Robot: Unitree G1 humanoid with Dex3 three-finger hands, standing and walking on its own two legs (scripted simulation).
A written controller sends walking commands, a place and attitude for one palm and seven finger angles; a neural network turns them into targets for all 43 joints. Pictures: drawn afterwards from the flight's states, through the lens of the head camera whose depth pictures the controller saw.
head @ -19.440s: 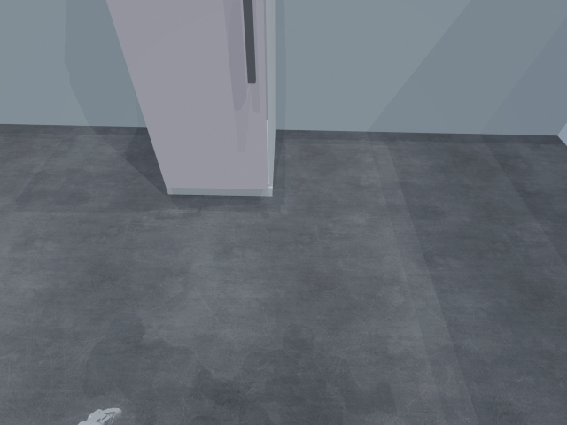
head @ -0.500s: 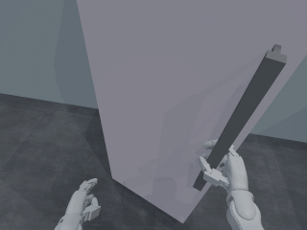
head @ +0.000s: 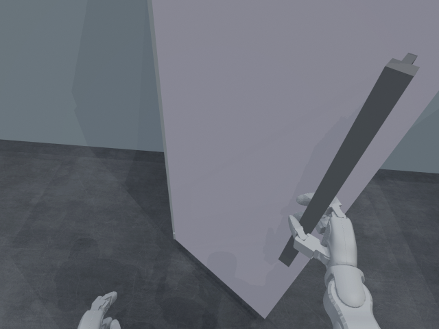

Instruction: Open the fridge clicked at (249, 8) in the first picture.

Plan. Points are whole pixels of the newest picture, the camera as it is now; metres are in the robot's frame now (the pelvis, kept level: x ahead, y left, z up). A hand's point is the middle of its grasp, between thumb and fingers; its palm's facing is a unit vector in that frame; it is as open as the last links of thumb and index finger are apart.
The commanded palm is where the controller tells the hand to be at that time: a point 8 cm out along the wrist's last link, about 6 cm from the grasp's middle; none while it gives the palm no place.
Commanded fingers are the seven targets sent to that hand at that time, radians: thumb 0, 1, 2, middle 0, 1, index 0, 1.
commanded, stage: walk backward, drawing the door open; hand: right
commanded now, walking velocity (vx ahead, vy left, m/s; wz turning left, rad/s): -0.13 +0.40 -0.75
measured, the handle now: (327, 191) +0.33 -0.13 +0.14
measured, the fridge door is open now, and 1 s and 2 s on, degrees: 38 77 71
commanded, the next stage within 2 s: stop walking and hold the door back in 0.80 s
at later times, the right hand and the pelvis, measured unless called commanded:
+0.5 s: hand (225, 282) +0.19 +0.02 +0.06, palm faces +0.33 +0.93 -0.16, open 7.2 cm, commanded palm +0.14 +0.00 +0.07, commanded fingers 0.00 -0.90 -0.90 0.45 1.40 0.45 1.40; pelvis -0.04 +0.23 -0.01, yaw -25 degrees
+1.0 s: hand (113, 296) +0.14 +0.18 +0.06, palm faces +0.74 +0.65 -0.16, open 7.2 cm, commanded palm +0.10 +0.14 +0.06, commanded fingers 0.00 -0.90 -0.90 0.45 1.40 0.45 1.40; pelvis +0.05 +0.46 -0.01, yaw -52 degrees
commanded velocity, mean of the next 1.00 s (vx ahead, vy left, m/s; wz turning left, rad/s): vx -0.10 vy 0.31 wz -0.66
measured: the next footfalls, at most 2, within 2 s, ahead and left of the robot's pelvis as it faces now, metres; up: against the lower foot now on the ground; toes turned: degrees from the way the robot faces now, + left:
right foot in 0.02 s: +0.07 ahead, -0.14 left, +0.01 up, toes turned -9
left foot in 0.26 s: +0.01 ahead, +0.28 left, +0.00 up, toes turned -14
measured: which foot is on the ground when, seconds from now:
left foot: down 0.00-0.00, up 0.02-0.24, down 0.26-0.42, up 0.44-0.70, down 0.72-1.00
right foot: up 0.00-0.00, down 0.02-0.26, up 0.28-0.42, down 0.44-0.72, up 0.74-0.96, down 0.98-1.00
